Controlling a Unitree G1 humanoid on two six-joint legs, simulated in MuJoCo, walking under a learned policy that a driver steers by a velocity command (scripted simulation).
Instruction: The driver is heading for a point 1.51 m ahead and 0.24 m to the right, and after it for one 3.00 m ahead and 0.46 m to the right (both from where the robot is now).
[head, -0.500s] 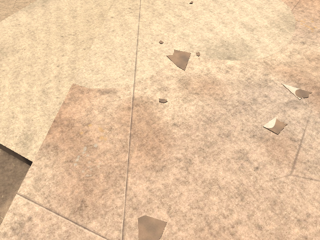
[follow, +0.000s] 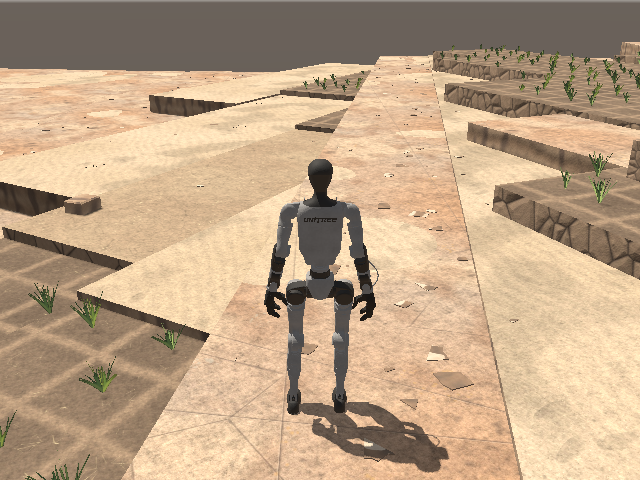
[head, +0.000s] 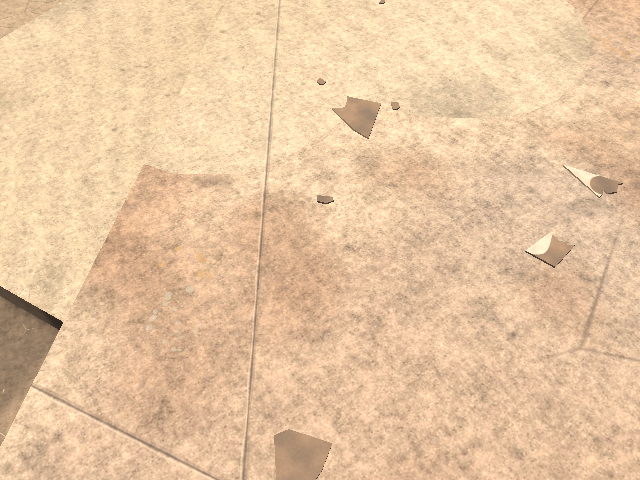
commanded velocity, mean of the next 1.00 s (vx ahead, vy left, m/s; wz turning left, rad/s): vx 0.25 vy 0.00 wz -0.09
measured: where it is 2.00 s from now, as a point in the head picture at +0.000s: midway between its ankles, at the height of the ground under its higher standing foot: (350, 432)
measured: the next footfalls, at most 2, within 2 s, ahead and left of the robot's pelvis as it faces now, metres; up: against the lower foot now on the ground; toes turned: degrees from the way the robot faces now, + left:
left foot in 0.60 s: +0.09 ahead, +0.15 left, +0.00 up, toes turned +3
right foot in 1.08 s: +0.45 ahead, -0.07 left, +0.00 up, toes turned -12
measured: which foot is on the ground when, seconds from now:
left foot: down 0.00-0.36, up 0.38-0.58, down 0.60-1.00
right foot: down 0.00-0.58, up 0.60-1.00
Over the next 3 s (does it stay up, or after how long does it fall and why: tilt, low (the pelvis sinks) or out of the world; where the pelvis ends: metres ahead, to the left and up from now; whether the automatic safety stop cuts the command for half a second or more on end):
stays up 1.03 -0.23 0.00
